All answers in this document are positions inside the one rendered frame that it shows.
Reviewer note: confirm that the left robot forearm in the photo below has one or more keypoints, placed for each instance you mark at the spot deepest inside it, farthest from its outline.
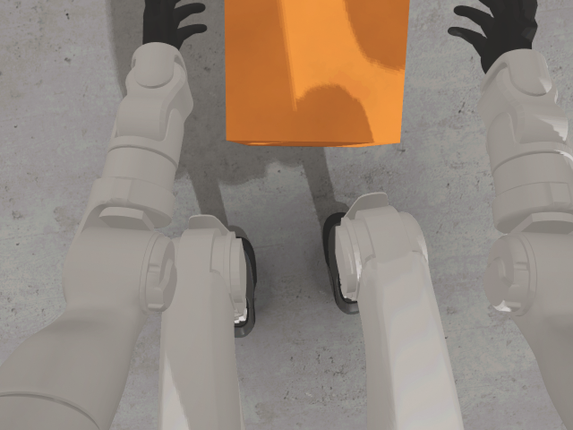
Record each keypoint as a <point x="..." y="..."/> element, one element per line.
<point x="135" y="190"/>

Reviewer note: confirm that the right robot forearm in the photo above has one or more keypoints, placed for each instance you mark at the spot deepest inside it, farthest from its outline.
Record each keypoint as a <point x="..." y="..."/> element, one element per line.
<point x="528" y="145"/>

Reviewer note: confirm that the robot right thigh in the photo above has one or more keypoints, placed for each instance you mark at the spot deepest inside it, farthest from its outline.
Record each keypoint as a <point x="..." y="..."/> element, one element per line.
<point x="410" y="384"/>

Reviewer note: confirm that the left robot hand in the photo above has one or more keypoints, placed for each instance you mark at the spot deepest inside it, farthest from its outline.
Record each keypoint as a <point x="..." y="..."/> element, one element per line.
<point x="161" y="20"/>

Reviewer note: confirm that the right robot hand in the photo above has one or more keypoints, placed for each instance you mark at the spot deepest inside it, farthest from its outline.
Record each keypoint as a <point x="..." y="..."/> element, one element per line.
<point x="513" y="27"/>

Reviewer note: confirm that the robot right foot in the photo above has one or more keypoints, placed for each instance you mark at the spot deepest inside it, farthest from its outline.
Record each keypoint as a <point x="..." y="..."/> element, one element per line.
<point x="346" y="305"/>

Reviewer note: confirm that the robot left upper arm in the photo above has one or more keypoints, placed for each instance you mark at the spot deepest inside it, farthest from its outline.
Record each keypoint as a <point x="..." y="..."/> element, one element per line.
<point x="71" y="374"/>

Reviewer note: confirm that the carton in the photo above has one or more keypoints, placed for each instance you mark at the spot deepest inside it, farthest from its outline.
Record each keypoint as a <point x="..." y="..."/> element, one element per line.
<point x="315" y="73"/>

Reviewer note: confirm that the robot right upper arm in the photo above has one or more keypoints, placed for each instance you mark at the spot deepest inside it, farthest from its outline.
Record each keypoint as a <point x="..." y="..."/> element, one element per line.
<point x="530" y="276"/>

